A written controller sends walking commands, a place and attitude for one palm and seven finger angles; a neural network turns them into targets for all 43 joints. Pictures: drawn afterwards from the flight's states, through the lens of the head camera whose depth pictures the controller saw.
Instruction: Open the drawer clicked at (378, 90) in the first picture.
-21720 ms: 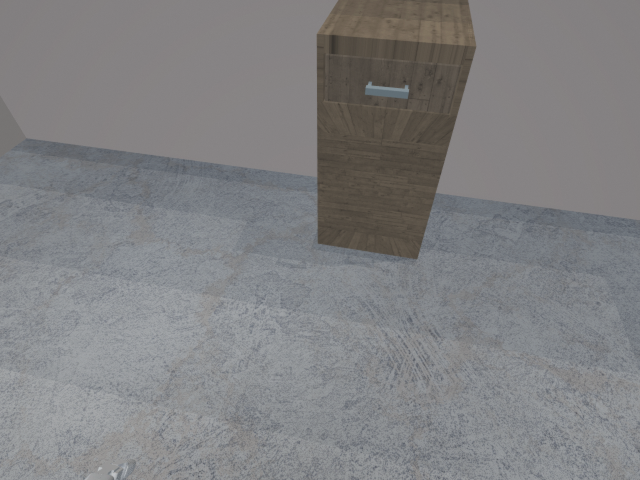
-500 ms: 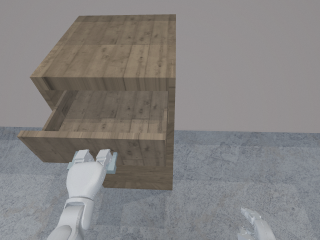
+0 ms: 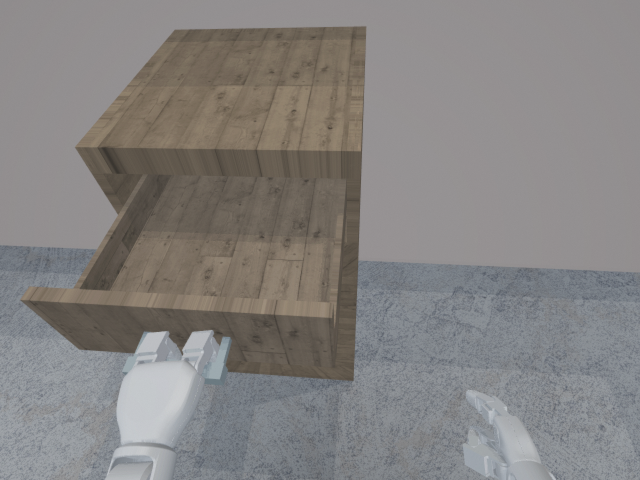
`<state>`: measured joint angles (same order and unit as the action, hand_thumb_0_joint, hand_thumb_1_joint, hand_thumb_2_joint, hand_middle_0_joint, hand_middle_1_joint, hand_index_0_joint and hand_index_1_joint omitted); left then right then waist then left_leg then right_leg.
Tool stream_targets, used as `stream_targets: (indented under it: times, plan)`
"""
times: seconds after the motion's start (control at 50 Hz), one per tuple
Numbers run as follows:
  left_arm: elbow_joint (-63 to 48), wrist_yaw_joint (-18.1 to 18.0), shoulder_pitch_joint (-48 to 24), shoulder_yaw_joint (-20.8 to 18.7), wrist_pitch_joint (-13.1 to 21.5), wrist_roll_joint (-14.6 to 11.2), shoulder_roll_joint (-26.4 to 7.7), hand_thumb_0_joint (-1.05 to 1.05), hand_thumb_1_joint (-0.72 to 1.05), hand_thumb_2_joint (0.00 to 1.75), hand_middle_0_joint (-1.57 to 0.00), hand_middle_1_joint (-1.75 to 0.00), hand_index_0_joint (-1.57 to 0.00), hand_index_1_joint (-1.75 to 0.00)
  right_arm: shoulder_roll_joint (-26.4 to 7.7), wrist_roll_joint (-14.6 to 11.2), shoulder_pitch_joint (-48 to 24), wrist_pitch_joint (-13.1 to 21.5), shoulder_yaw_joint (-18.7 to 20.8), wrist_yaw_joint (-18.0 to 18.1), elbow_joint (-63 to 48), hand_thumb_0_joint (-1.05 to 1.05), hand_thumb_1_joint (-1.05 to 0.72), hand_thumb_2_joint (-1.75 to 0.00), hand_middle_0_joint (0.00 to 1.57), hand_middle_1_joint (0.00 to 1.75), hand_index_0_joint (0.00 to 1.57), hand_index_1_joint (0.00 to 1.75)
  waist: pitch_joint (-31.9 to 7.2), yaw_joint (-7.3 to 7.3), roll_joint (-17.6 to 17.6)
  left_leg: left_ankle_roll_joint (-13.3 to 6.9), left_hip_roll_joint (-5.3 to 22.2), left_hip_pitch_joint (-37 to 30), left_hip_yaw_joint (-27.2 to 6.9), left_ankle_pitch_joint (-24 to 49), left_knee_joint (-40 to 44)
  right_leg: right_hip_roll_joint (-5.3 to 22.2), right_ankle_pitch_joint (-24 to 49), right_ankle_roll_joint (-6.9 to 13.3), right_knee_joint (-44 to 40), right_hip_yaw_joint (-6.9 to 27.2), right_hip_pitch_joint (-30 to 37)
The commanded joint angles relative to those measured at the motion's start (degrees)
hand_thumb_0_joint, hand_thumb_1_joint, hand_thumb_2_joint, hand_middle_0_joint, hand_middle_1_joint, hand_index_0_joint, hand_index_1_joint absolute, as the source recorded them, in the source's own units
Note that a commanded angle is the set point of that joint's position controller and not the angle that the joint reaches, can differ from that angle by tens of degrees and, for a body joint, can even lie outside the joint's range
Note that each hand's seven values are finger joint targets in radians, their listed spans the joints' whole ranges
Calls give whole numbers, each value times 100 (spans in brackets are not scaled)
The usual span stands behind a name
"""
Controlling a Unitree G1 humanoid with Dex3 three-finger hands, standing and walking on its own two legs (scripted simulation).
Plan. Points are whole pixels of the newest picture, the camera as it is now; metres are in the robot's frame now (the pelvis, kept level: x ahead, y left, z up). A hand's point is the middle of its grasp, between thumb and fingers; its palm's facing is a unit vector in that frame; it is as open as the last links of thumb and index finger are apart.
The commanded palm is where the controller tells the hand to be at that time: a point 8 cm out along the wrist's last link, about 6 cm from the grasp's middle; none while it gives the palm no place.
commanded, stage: pull the drawer open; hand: left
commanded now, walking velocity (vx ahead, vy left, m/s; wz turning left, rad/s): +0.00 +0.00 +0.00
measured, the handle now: (180, 356) +0.27 +0.20 +0.01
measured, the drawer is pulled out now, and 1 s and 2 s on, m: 0.24 0.30 0.30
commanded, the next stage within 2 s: open the thumb to release the handle in 0.68 s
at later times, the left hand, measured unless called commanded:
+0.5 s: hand (166, 463) +0.15 +0.19 -0.01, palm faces -0.01 -0.13 -0.99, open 5.5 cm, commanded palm +0.11 +0.20 +0.05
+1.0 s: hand (155, 460) +0.15 +0.20 +0.00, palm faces +0.03 -0.11 -0.99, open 6.5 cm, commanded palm +0.12 +0.20 +0.05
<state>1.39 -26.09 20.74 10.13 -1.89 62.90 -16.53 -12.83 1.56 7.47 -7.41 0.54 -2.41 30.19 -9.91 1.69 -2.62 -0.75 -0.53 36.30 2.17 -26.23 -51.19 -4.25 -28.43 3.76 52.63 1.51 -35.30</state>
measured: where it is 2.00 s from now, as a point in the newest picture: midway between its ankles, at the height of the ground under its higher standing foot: outside the picture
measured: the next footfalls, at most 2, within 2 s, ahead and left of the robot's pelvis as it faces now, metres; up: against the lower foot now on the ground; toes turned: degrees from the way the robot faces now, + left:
none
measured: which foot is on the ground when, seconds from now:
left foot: down 0.00-1.00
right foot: down 0.00-1.00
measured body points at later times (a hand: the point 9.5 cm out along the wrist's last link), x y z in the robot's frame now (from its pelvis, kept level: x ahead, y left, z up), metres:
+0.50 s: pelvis -0.01 -0.01 -0.01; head +0.02 -0.04 +0.44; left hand +0.15 +0.20 +0.05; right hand +0.20 -0.23 -0.11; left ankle -0.01 +0.11 -0.69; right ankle -0.03 -0.08 -0.69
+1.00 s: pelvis -0.02 -0.01 -0.02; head +0.02 -0.05 +0.42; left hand +0.15 +0.21 +0.05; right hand +0.19 -0.23 -0.13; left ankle -0.01 +0.11 -0.69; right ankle -0.03 -0.08 -0.69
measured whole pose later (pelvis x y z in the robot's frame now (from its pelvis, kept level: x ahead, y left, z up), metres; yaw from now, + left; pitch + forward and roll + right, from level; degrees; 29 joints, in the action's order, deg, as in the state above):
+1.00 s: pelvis -0.02 -0.01 -0.02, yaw +1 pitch +14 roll +2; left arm -8.0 -28.8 32.7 4.7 3.7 60.4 -18.8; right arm -14.2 3.0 8.7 -7.2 1.6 -2.3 29.4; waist -10.6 3.3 -3.2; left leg 0.1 -1.0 44.2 1.0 -27.9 -58.5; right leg -3.8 -31.1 4.6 60.8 0.0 -43.2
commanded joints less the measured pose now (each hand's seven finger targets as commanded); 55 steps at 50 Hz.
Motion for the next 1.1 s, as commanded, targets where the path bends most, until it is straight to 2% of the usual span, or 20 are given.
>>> stream_targets:
  times: [0.0,0.08,0.1,0.18,0.24,0.32,0.42,0.56,0.6,0.66,0.68,0.7,0.74,0.76,0.78,0.8,0.82,0.88,0.96,1.08]
  plan:
    - [-1156,-297,518,-470,-49,-84,-573,0,90,90,-40,-135,-40,-135,-511,4,-662,275,201,-13,-983,0,-90,-90,20,30,20,30,-855,210,305,-105,-199,-842,-186,2146,332,121,2925,-65,-717,222,487]
    - [-1343,-288,836,-659,58,-142,-764,0,90,90,-40,-135,-40,-135,-525,31,-705,305,157,-24,-1023,0,-90,-90,20,30,20,30,-1013,303,527,-96,-234,-722,-174,2061,279,171,3098,-91,-680,382,565]
    - [-1250,-295,1168,-717,100,-178,-751,0,90,90,-40,-135,-40,-135,-505,-10,-658,317,169,-20,-1030,0,-90,-90,20,30,20,30,-833,303,495,-102,-237,-627,-177,2039,302,157,3148,-80,-676,341,628]
    - [-1599,-310,1423,-714,217,-155,-790,0,90,90,-40,-135,-40,-135,-527,51,-709,324,138,-111,-1074,0,-90,-90,20,30,20,30,-923,358,362,-84,-256,-624,-180,2084,199,175,3120,-57,-588,468,480]
    - [-1721,-335,1556,-621,268,-141,-692,0,90,90,-40,-135,-40,-135,-531,59,-643,322,177,-151,-1102,0,-90,-90,20,30,20,30,-731,282,314,-106,-232,-553,-202,1911,155,168,2808,-48,-585,367,278]
    - [-1734,-404,1888,-968,375,-195,-962,0,90,90,-40,-135,-40,-135,-538,92,-690,335,134,-135,-1125,0,-90,-90,20,30,20,30,-758,337,598,-93,-288,-350,-198,1635,54,202,2785,-73,-589,575,234]
    - [-1837,-484,1959,-1146,469,-177,-1078,0,90,90,-40,-135,-40,-135,-536,113,-686,332,144,-115,-1136,0,-90,-90,20,30,20,30,-739,353,416,-92,-308,-315,-184,1465,-51,200,2393,-37,-579,632,-26]
    - [-1946,-499,2753,-1405,613,-333,-1181,0,90,90,-40,-135,-40,-135,-512,82,-696,348,140,-102,-1194,0,-90,-90,20,30,20,30,-806,438,430,-94,-307,-127,-183,1488,-77,231,2749,-43,-524,683,218]
    - [-1963,-466,3052,-1255,629,-356,-1008,0,90,90,-40,-135,-40,-135,-471,76,-696,345,138,-127,-1216,0,-90,-90,20,30,20,30,-672,445,431,-107,-300,-73,-168,1499,-98,241,2821,-60,-482,586,225]
    - [-2087,-483,2893,-1463,655,-367,-1210,0,90,90,-40,-135,-40,-135,-505,87,-700,316,143,-126,-1227,0,-90,-90,20,30,20,30,-718,417,448,-103,-289,-36,-186,1488,-103,232,2769,-45,-495,650,176]
    - [-2143,-482,3008,-1408,685,-348,-1160,0,90,90,-40,-135,-40,-135,-500,131,-693,334,110,-162,-1250,0,-90,-90,20,30,20,30,-870,479,386,-86,-317,-139,-172,1583,-171,248,2846,-48,-449,754,88]
    - [-2078,-463,3179,-1261,691,-359,-1010,0,90,90,-40,-135,-40,-135,-471,101,-669,338,129,-158,-1262,0,-90,-90,20,30,20,30,-672,427,343,-107,-292,-50,-177,1563,-150,252,2943,-57,-432,600,147]
    - [-2159,-477,3073,-1374,734,-354,-1106,0,90,90,-40,-135,-40,-135,-501,126,-657,320,139,-169,-1237,0,-90,-90,20,30,20,30,-738,420,356,-99,-300,-44,-181,1563,-184,251,2946,-60,-408,648,102]
    - [-2085,-529,1082,-1206,672,-174,-1162,0,90,90,-40,-135,-40,-135,-623,198,-656,265,163,-114,-1035,0,-90,-90,20,30,20,30,-555,-95,561,-129,-279,91,-260,1286,-371,286,2591,-92,-370,651,-519]
    - [-2198,-614,1036,-1501,715,-112,-1266,0,83,87,-40,-134,-40,-134,-569,244,-625,284,226,-75,-1081,0,-90,-90,20,30,20,30,-803,161,352,-107,-280,-36,-222,1201,-396,262,2208,-80,-400,694,-515]
    - [-1775,-642,1486,-1346,716,-83,-1067,0,76,84,-39,-134,-39,-134,-535,204,-530,333,225,-42,-1073,0,-90,-90,20,30,20,30,-565,119,270,-135,-281,47,-211,1149,-366,236,2175,-65,-390,456,-460]
    - [-1782,-664,1534,-1405,700,-90,-1135,0,69,81,-38,-133,-38,-133,-554,213,-570,352,225,-73,-1094,0,-90,-90,20,30,20,30,-808,212,311,-99,-281,-98,-218,1224,-397,217,2041,-33,-350,574,-622]
    - [-1958,-613,1483,-1223,583,-260,-1013,0,48,72,-37,-130,-37,-130,-571,175,-524,345,260,-51,-1123,0,-90,-90,20,30,20,30,-1204,179,457,-123,-306,-193,-195,1362,-365,266,2395,-83,-376,572,-264]
    - [-1870,-453,1429,-1111,437,-374,-1057,0,20,60,-35,-127,-35,-127,-598,90,-529,317,231,74,-1116,0,-90,-90,20,30,20,30,-982,114,698,-171,-290,-51,-207,1332,-201,295,2683,-148,-541,501,97]
    - [-1704,-324,1323,-981,465,-259,-1051,0,-22,42,-32,-123,-32,-123,-552,98,-592,310,141,68,-1096,0,-90,-90,20,30,20,30,-732,177,665,-163,-286,-138,-167,1204,-87,297,2207,-143,-663,449,-66]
